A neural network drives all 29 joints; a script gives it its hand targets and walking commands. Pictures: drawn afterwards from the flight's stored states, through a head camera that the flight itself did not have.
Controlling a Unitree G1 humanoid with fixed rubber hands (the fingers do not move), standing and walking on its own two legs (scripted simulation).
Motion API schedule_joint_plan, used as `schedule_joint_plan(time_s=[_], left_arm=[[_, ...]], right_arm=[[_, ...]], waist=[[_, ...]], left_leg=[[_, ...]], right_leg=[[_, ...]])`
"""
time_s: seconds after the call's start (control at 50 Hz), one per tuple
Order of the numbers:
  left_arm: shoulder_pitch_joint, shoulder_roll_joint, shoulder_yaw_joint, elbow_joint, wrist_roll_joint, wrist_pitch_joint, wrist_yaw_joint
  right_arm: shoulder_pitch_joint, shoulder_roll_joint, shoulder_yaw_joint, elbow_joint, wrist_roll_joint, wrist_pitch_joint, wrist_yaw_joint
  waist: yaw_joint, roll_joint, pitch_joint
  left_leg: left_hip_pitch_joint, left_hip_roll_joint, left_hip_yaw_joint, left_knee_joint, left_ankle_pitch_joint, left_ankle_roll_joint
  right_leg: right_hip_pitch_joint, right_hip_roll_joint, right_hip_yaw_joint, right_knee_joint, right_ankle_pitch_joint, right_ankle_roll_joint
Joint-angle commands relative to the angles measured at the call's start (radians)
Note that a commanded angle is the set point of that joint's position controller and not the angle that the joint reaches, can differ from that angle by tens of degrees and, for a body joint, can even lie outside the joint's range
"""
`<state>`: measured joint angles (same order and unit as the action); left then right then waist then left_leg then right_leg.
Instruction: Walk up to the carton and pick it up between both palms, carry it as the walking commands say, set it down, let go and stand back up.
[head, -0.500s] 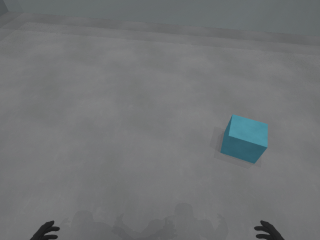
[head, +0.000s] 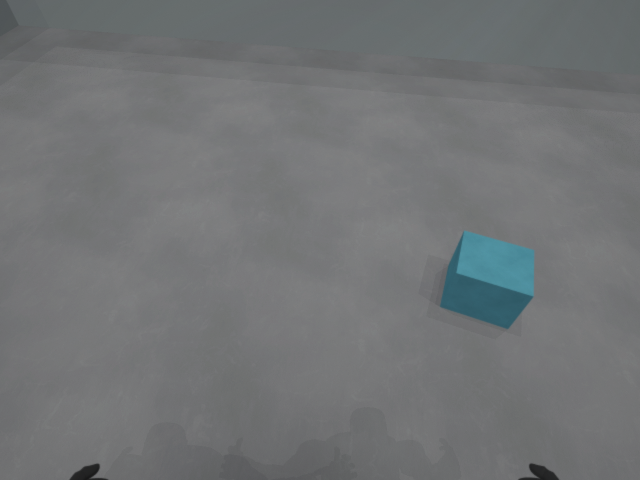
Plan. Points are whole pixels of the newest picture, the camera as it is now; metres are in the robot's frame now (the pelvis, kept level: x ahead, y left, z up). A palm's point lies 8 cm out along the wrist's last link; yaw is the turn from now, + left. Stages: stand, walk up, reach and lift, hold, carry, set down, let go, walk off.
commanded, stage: stand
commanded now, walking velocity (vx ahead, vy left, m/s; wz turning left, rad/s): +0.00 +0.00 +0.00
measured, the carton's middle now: (485, 279) +0.90 -0.64 -0.67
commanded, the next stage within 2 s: walk up in 0.16 s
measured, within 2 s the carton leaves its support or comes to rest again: neither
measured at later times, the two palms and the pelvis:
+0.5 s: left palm out of the picture +0.15 +0.30 -0.09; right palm out of the picture +0.08 -0.38 -0.07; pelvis +0.01 -0.02 -0.01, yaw -8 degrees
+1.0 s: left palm (208, 345) +0.34 +0.18 -0.11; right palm out of the picture +0.11 -0.46 -0.08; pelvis +0.16 -0.11 -0.03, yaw -23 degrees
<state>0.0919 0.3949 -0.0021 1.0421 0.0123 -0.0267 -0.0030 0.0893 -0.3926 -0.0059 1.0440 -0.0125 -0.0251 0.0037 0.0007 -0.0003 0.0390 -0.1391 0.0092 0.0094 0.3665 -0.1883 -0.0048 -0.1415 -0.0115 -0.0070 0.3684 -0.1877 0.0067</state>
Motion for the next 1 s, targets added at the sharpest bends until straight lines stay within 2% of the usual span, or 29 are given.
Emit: schedule_joint_plan(time_s=[0.0,0.32,0.34,0.36,0.38,0.4,0.42,0.44,0.48,0.5,0.54,0.58,0.6,0.62,0.64,0.66,0.68,0.7,0.72,0.74,0.76,0.8,0.84,0.86,0.88,0.92,0.94,0.96,0.98], left_arm=[[-0.042,0.172,0.030,-0.041,-0.001,-0.009,0.005],[-0.041,0.175,0.031,-0.032,-0.001,-0.005,0.007],[-0.004,0.252,0.080,-0.143,0.033,0.021,-0.053],[-0.086,0.230,0.089,-0.188,0.036,0.029,-0.079],[-0.130,0.198,0.092,-0.252,0.048,0.035,-0.090],[-0.085,0.216,0.101,-0.266,0.055,0.039,-0.096],[-0.021,0.229,0.105,-0.264,0.042,0.039,-0.107],[0.017,0.242,0.114,-0.266,0.035,0.038,-0.119],[0.035,0.245,0.134,-0.281,0.026,0.038,-0.143],[0.025,0.236,0.138,-0.293,0.023,0.039,-0.153],[0.028,0.221,0.142,-0.304,0.022,0.038,-0.163],[0.090,0.235,0.152,-0.293,0.024,0.032,-0.158],[0.152,0.249,0.160,-0.276,0.025,0.027,-0.150],[0.249,0.280,0.178,-0.251,0.027,0.017,-0.134],[0.397,0.358,0.204,-0.241,0.028,0.008,-0.111],[0.395,0.478,0.225,-0.277,0.010,-0.001,-0.097],[0.334,0.445,0.214,-0.296,-0.003,-0.006,-0.090],[0.283,0.397,0.199,-0.316,-0.003,-0.010,-0.082],[0.220,0.361,0.189,-0.328,-0.004,-0.014,-0.077],[0.194,0.344,0.178,-0.337,-0.003,-0.018,-0.074],[0.190,0.328,0.170,-0.348,0.000,-0.023,-0.075],[0.238,0.318,0.161,-0.362,0.009,-0.030,-0.080],[0.250,0.315,0.160,-0.384,0.010,-0.032,-0.083],[0.236,0.313,0.159,-0.399,0.010,-0.030,-0.084],[0.212,0.311,0.158,-0.414,0.009,-0.028,-0.083],[0.155,0.280,0.145,-0.437,0.012,-0.022,-0.081],[0.167,0.224,0.130,-0.443,0.015,-0.019,-0.077],[0.163,0.139,0.111,-0.479,0.002,-0.027,-0.070],[0.231,0.192,0.114,-0.463,0.011,-0.024,-0.055]], right_arm=[[-0.042,-0.172,-0.031,-0.041,0.000,-0.009,-0.004],[-0.039,-0.175,-0.032,-0.031,0.001,-0.005,-0.006],[0.042,-0.322,-0.117,-0.084,0.000,-0.033,-0.006],[0.162,-0.353,-0.139,-0.078,-0.007,-0.044,-0.013],[0.191,-0.397,-0.168,-0.105,-0.013,-0.054,-0.022],[0.139,-0.383,-0.176,-0.142,-0.008,-0.062,-0.025],[0.080,-0.361,-0.178,-0.176,-0.008,-0.071,-0.025],[0.042,-0.344,-0.177,-0.198,-0.013,-0.076,-0.023],[0.022,-0.337,-0.179,-0.240,-0.024,-0.081,-0.014],[0.027,-0.339,-0.181,-0.251,-0.028,-0.081,-0.007],[0.024,-0.346,-0.181,-0.265,-0.031,-0.073,0.002],[0.030,-0.357,-0.180,-0.275,-0.031,-0.061,0.006],[0.033,-0.350,-0.176,-0.281,-0.033,-0.054,0.006],[0.060,-0.320,-0.165,-0.287,-0.037,-0.043,0.007],[0.050,-0.269,-0.144,-0.324,-0.026,-0.039,0.010],[0.007,-0.217,-0.118,-0.396,-0.004,-0.050,0.013],[0.017,-0.266,-0.128,-0.384,0.007,-0.047,0.009],[0.076,-0.288,-0.129,-0.359,0.011,-0.050,0.013],[0.133,-0.301,-0.126,-0.326,0.007,-0.055,0.016],[0.182,-0.311,-0.128,-0.306,0.005,-0.057,0.018],[0.215,-0.304,-0.126,-0.293,0.003,-0.056,0.024],[0.193,-0.277,-0.126,-0.318,-0.001,-0.055,0.032],[0.173,-0.256,-0.126,-0.344,-0.006,-0.062,0.037],[0.182,-0.252,-0.129,-0.349,-0.008,-0.066,0.039],[0.205,-0.250,-0.132,-0.350,-0.008,-0.072,0.041],[0.330,-0.254,-0.147,-0.324,-0.011,-0.084,0.036],[0.428,-0.277,-0.160,-0.307,-0.017,-0.093,0.025],[0.520,-0.360,-0.181,-0.320,-0.036,-0.105,0.008],[0.397,-0.413,-0.187,-0.357,-0.015,-0.109,0.003]], waist=[[0.000,0.001,-0.050],[0.000,0.000,-0.054],[-0.047,-0.018,-0.066],[-0.113,0.045,-0.027],[-0.133,0.149,0.030],[-0.083,0.055,0.045],[-0.037,0.033,0.026],[-0.013,0.053,0.017],[-0.013,0.127,0.019],[-0.018,0.142,0.029],[-0.017,0.162,0.034],[0.008,0.160,0.018],[0.039,0.111,-0.001],[0.088,-0.012,-0.050],[0.176,-0.221,-0.078],[0.161,-0.421,-0.060],[0.102,-0.160,-0.045],[0.062,-0.094,-0.023],[0.025,-0.093,0.005],[0.007,-0.121,0.007],[0.003,-0.140,0.000],[0.023,-0.161,0.002],[0.029,-0.167,0.013],[0.020,-0.174,0.017],[0.002,-0.172,0.021],[-0.082,-0.110,0.007],[-0.126,0.006,-0.009],[-0.163,0.270,-0.028],[-0.080,0.189,0.022]], left_leg=[[0.003,0.113,-0.098,-0.070,0.064,0.036],[0.016,0.117,-0.095,-0.075,0.098,0.033],[0.221,0.129,-0.044,0.030,-0.239,0.087],[0.306,0.256,-0.215,-0.081,-0.463,0.153],[0.278,0.463,-0.401,-0.218,-0.533,0.235],[0.188,0.526,-0.392,-0.213,-0.459,0.254],[0.145,0.487,-0.313,-0.203,-0.407,0.227],[0.122,0.446,-0.206,-0.193,-0.333,0.211],[0.028,0.388,-0.028,-0.186,-0.241,0.195],[-0.029,0.363,0.035,-0.170,-0.237,0.181],[-0.111,0.316,0.114,-0.126,-0.281,0.150],[-0.158,0.311,0.135,-0.046,-0.329,0.140],[-0.194,0.286,0.170,0.073,-0.296,0.130],[-0.226,0.228,0.208,0.317,-0.200,0.118],[-0.414,0.135,0.251,0.706,-0.116,0.074],[-0.664,0.025,0.091,0.883,-0.445,0.043],[-0.621,0.112,-0.066,0.876,-0.316,0.048],[-0.574,0.132,-0.045,0.843,-0.255,0.043],[-0.506,0.152,-0.034,0.758,-0.209,0.030],[-0.435,0.148,-0.017,0.669,-0.216,0.021],[-0.363,0.127,0.019,0.612,-0.225,0.017],[-0.335,0.096,0.044,0.506,-0.234,0.016],[-0.299,0.079,0.047,0.401,-0.172,0.021],[-0.265,0.070,0.049,0.365,-0.142,0.024],[-0.205,0.060,0.053,0.337,-0.113,0.030],[0.036,0.013,0.076,0.254,-0.068,0.044],[0.180,0.034,0.000,0.168,-0.180,0.060],[0.212,0.316,-0.451,-0.091,-0.557,0.129],[0.069,0.492,-0.756,-0.236,-0.737,0.211]], right_leg=[[-0.002,-0.112,0.096,-0.071,0.066,-0.035],[0.012,-0.116,0.093,-0.077,0.096,-0.033],[-0.278,-0.060,0.166,0.041,-0.194,-0.081],[-0.512,-0.035,0.116,0.173,-0.362,-0.063],[-0.644,-0.035,0.068,0.462,-0.270,-0.031],[-0.642,-0.104,0.146,0.586,-0.208,-0.011],[-0.591,-0.140,0.172,0.595,-0.168,-0.004],[-0.541,-0.161,0.152,0.564,-0.150,0.005],[-0.423,-0.156,0.062,0.489,-0.150,0.014],[-0.363,-0.147,0.021,0.435,-0.142,0.011],[-0.252,-0.110,-0.069,0.341,-0.128,-0.005],[-0.151,-0.068,-0.145,0.319,-0.109,-0.016],[-0.070,-0.033,-0.170,0.276,-0.116,-0.017],[0.033,0.033,-0.189,0.236,-0.191,-0.024],[0.173,-0.071,0.107,0.050,-0.416,-0.105],[0.134,-0.322,0.693,-0.207,-0.545,-0.243],[0.068,-0.353,0.662,-0.180,-0.591,-0.286],[0.013,-0.333,0.582,-0.151,-0.571,-0.282],[-0.058,-0.273,0.466,-0.127,-0.476,-0.252],[-0.111,-0.226,0.382,-0.110,-0.393,-0.231],[-0.157,-0.194,0.310,-0.090,-0.284,-0.226],[-0.162,-0.194,0.287,-0.084,-0.218,-0.239],[-0.179,-0.191,0.286,-0.087,-0.275,-0.232],[-0.203,-0.191,0.287,-0.084,-0.303,-0.225],[-0.251,-0.192,0.286,-0.071,-0.325,-0.221],[-0.419,-0.142,0.239,0.070,-0.398,-0.184],[-0.530,-0.074,0.181,0.267,-0.394,-0.150],[-0.651,0.083,0.070,0.657,-0.372,-0.077],[-0.701,0.054,0.163,0.842,-0.298,-0.059]])
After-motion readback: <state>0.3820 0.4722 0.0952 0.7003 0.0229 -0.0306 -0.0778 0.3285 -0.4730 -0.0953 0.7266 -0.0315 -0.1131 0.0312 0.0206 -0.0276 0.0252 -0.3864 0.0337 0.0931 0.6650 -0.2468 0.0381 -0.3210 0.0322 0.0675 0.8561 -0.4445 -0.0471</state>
